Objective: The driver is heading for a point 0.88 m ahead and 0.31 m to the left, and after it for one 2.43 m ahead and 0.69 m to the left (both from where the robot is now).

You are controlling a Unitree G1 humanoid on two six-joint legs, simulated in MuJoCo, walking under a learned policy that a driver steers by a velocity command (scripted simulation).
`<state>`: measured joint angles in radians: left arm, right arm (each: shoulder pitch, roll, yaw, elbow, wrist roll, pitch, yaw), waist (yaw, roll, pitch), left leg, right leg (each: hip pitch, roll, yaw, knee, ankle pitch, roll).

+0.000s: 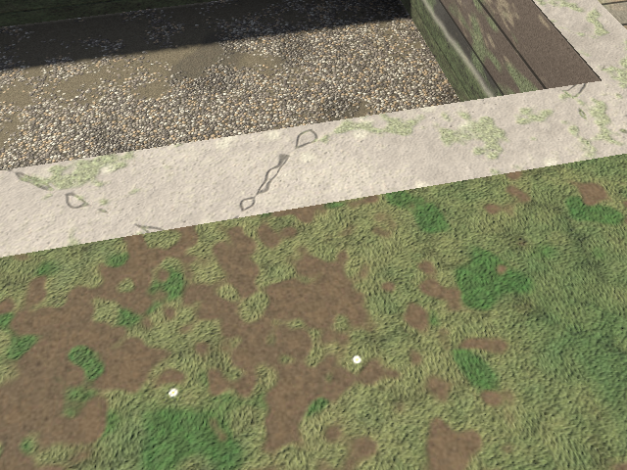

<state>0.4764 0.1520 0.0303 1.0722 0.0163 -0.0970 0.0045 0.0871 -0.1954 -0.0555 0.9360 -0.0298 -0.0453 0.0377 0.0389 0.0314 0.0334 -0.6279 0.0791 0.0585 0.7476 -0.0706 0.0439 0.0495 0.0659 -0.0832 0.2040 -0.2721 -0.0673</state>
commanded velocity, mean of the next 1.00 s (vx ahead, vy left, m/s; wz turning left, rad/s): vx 0.50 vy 0.00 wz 0.21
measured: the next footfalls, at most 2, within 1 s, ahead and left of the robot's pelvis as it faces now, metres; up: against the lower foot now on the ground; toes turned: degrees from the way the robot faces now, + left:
left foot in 0.14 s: +0.26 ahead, +0.10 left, +0.00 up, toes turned +4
right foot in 0.70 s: +0.57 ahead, -0.08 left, +0.00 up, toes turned +3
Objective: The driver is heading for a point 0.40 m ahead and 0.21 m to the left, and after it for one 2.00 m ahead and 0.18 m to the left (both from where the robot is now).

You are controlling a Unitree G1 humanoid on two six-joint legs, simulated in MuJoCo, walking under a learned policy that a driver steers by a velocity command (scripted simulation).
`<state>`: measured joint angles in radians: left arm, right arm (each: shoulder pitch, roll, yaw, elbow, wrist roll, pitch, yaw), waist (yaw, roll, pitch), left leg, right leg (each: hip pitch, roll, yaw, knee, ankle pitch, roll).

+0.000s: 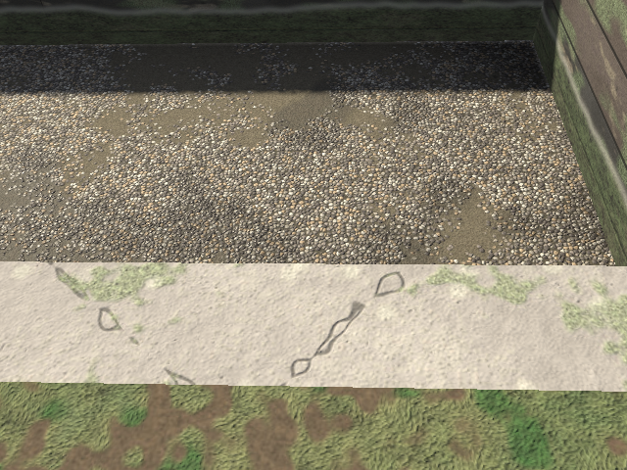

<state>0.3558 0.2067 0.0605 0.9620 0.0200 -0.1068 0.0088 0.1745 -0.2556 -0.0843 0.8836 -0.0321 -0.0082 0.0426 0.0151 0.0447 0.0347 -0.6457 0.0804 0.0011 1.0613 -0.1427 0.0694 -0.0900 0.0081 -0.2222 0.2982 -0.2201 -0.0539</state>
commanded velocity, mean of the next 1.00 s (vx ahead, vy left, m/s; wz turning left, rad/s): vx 0.31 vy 0.00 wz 0.44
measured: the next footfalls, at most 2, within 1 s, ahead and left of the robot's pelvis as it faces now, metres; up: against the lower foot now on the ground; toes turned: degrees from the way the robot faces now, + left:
left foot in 0.26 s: +0.27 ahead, +0.11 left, +0.00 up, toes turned +15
right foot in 0.78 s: +0.56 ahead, +0.08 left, +0.00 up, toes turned +29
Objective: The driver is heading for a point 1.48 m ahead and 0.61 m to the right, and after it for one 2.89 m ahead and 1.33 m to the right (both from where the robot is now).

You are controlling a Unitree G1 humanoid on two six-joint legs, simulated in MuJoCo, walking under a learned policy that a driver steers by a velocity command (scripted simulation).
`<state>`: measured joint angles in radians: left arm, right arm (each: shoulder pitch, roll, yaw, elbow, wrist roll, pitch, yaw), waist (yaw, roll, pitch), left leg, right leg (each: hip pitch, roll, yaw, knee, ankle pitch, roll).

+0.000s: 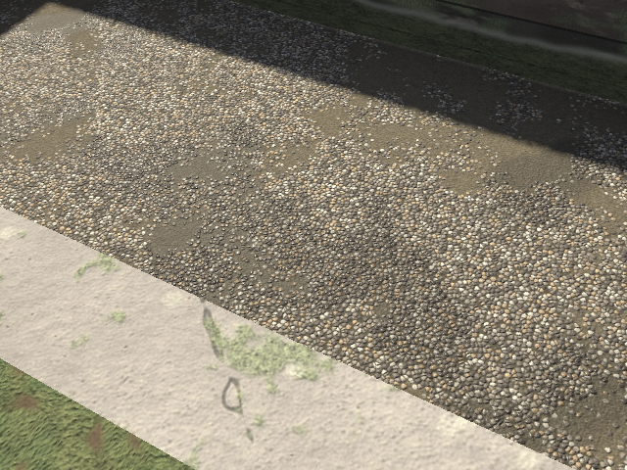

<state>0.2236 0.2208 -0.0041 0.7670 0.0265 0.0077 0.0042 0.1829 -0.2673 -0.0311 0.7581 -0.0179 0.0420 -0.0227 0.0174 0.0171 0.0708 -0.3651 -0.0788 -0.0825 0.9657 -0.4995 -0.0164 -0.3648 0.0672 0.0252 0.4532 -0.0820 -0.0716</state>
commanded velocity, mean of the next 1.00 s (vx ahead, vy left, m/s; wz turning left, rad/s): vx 0.01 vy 0.00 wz -0.51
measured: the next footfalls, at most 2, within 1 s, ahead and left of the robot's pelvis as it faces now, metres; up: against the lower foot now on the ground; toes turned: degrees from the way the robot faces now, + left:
left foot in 0.20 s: +0.04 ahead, +0.11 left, +0.00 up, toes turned -10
right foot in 0.60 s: -0.07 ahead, -0.08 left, +0.00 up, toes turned -23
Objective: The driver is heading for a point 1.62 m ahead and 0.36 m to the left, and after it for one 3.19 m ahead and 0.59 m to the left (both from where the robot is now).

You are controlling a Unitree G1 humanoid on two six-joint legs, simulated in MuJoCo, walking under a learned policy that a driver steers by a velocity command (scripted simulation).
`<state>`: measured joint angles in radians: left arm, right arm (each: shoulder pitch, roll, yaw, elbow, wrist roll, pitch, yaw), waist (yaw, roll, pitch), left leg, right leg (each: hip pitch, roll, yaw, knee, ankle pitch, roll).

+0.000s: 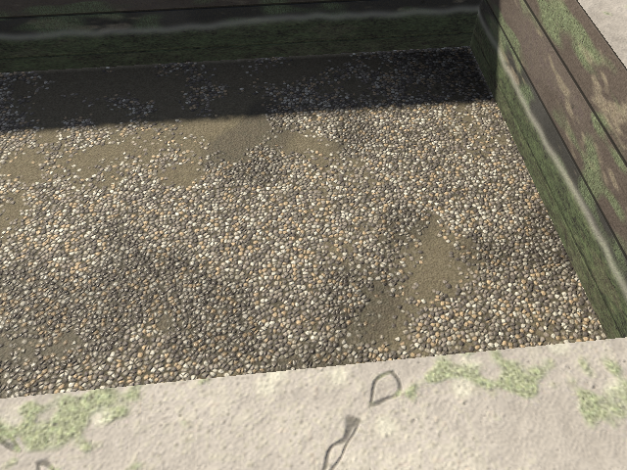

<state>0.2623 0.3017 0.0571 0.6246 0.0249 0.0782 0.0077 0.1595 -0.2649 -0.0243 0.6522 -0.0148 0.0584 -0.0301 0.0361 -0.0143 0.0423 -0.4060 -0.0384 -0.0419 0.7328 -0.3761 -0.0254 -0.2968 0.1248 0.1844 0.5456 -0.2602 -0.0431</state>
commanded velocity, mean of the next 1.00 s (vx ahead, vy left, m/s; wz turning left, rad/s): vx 0.03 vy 0.00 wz -0.12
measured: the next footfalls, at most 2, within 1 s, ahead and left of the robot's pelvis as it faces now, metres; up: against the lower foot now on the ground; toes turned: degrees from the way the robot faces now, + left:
left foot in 0.04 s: +0.06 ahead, +0.10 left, +0.00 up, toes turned -4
right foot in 0.38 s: -0.02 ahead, -0.09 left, +0.00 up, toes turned -1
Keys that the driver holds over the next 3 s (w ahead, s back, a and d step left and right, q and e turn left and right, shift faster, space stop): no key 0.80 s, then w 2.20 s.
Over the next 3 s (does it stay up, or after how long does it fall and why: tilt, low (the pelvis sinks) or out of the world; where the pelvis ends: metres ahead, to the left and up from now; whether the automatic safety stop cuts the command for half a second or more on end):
stays up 0.46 -0.03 -0.01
